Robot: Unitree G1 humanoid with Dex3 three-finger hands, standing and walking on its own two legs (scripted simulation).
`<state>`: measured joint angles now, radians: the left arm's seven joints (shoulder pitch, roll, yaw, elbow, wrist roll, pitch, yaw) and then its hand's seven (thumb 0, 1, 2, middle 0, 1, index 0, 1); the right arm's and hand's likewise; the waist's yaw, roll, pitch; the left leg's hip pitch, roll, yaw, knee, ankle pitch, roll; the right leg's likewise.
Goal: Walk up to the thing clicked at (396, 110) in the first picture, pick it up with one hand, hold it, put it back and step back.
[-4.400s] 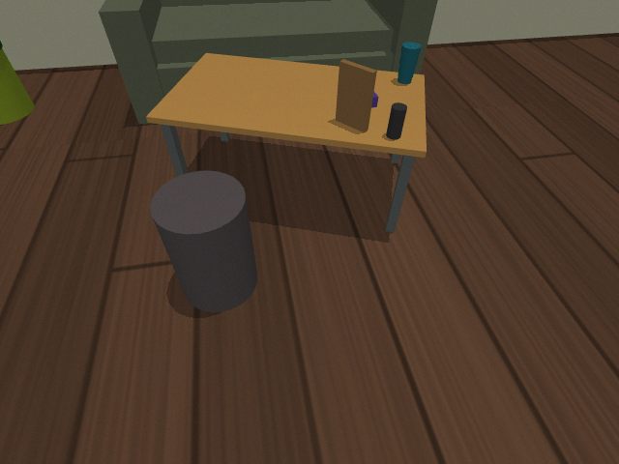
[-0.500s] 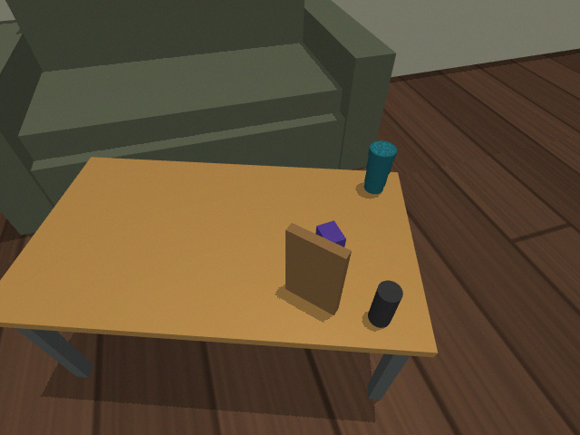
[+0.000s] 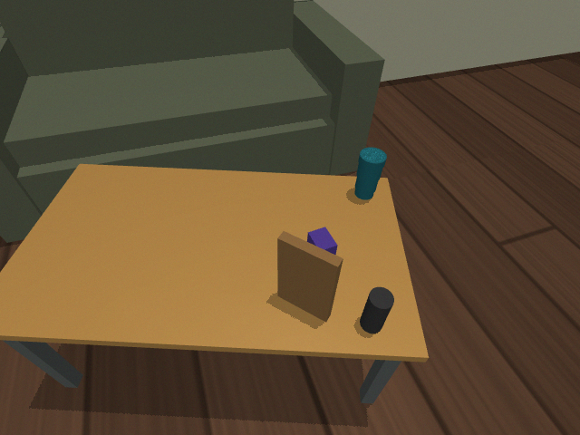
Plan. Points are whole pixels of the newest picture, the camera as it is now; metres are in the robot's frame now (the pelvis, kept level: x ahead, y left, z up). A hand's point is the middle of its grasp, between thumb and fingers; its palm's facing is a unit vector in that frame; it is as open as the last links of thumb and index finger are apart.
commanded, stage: walk up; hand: right
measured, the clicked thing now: (376, 311) +0.44 -0.20 -0.25
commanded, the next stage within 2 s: stand in 0.36 s
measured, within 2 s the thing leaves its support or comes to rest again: neither
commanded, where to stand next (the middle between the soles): +0.04 -0.01 m, yaw +1 degrees
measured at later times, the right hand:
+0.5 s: hand out of the picture +0.10 -0.25 -0.15, palm faces -0.02 +0.94 -0.34, open 7.4 cm
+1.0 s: hand out of the picture +0.09 -0.25 -0.16, palm faces -0.02 +0.94 -0.33, open 7.4 cm
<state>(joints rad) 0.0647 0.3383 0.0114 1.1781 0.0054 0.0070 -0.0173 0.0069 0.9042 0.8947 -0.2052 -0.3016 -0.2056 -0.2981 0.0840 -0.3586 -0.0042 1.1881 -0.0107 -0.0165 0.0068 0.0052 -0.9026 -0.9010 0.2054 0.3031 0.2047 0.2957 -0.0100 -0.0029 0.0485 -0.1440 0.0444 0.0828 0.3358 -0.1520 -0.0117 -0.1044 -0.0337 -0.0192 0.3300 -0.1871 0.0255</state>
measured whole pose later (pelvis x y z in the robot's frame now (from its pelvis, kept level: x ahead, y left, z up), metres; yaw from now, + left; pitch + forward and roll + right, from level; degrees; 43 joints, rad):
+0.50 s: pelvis +0.01 +0.00 +0.00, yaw +0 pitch -2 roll +0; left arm 0.07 0.34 0.01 1.15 0.01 0.00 -0.01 0.01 0.90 0.89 -0.20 -0.30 -0.21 -0.30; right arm 0.05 -0.35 -0.01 1.16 -0.01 -0.01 0.01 0.00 -0.90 -0.90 0.21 0.30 0.21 0.30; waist 0.00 0.00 0.05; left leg -0.13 0.03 0.08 0.32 -0.15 -0.01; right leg -0.08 -0.05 -0.02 0.31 -0.19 0.03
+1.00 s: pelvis +0.01 +0.00 +0.00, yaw +1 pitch -2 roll +0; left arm 0.11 0.35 0.00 1.14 0.01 0.00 -0.01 0.01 0.90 0.89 -0.20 -0.30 -0.21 -0.30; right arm 0.08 -0.35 -0.01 1.17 -0.01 0.00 0.01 0.00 -0.90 -0.90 0.21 0.30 0.21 0.30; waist 0.00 0.00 0.05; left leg -0.12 0.03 0.07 0.31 -0.15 -0.01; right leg -0.08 -0.05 -0.03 0.31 -0.19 0.03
